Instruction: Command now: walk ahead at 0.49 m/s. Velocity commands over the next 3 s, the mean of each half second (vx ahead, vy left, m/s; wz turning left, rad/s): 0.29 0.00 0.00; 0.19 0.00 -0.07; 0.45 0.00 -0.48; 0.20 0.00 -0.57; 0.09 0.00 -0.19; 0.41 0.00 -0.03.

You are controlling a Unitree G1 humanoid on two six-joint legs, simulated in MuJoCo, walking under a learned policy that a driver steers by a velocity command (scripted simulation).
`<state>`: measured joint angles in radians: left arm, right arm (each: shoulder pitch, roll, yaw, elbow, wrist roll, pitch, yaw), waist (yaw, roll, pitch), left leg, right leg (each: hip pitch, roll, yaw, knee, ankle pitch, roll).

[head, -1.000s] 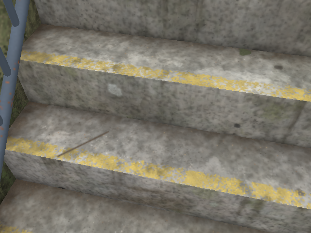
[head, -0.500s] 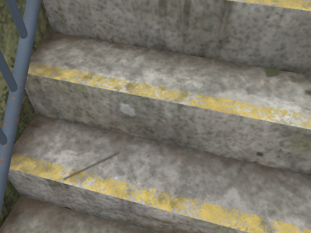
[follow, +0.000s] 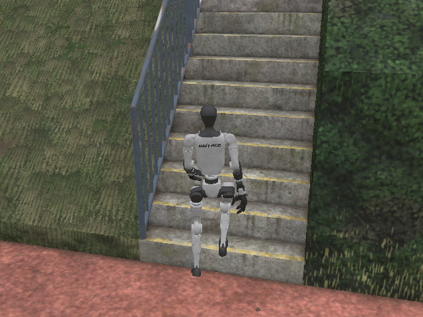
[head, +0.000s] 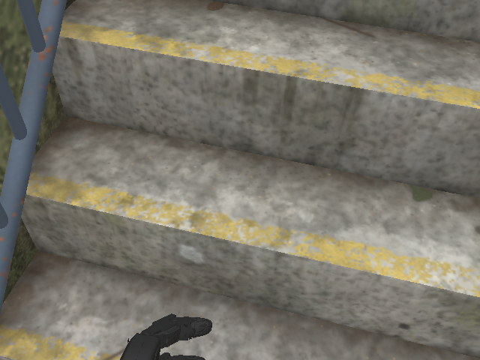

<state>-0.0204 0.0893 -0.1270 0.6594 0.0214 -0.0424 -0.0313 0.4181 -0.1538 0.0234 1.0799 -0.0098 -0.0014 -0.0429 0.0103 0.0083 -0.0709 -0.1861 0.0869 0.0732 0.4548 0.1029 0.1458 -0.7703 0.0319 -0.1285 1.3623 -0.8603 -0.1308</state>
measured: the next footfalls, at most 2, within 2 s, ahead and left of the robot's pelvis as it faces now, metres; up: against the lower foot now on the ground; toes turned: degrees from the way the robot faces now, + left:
left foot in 0.40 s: +0.21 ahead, +0.14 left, +0.00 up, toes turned -3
right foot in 0.82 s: +0.14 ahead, -0.04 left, +0.00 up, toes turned -2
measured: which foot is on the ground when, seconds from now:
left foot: up 0.00-0.38, down 0.40-0.86, up 0.88-1.00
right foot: down 0.00-0.40, up 0.42-0.80, down 0.82-1.00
